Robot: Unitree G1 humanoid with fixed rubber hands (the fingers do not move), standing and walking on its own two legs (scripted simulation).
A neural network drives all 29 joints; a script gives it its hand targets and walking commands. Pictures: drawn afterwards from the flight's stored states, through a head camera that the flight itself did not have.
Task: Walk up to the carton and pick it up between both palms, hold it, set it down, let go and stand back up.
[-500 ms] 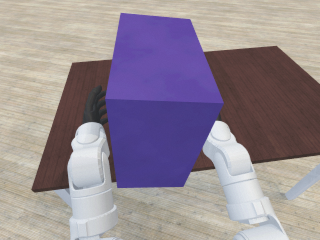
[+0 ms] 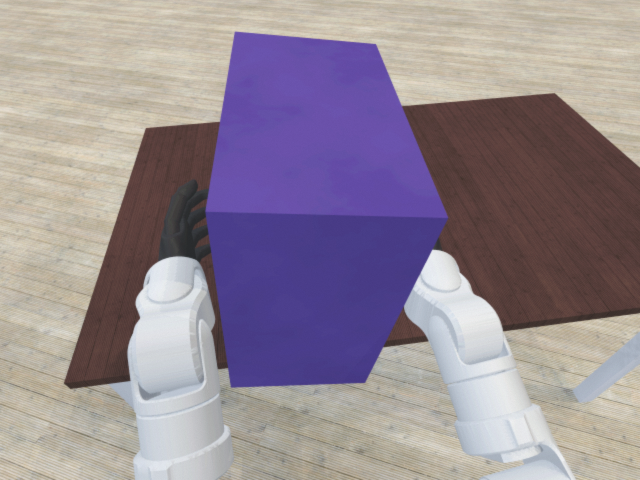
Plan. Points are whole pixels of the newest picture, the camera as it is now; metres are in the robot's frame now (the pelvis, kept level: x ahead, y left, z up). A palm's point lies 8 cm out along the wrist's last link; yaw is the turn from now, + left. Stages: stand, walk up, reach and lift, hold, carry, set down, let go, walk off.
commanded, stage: hold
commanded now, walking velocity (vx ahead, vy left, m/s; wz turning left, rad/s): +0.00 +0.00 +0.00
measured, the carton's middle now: (303, 216) +0.40 +0.00 +0.15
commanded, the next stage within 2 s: none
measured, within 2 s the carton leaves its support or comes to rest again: neither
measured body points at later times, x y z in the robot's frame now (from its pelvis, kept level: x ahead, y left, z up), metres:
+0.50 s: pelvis +0.00 +0.00 +0.00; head +0.00 +0.00 +0.45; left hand +0.35 +0.13 +0.17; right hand +0.36 -0.13 +0.14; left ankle +0.01 +0.12 -0.76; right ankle +0.00 -0.12 -0.76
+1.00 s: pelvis +0.00 +0.00 +0.00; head +0.01 +0.00 +0.45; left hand +0.36 +0.13 +0.17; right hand +0.36 -0.13 +0.13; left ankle +0.01 +0.12 -0.76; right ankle +0.00 -0.12 -0.76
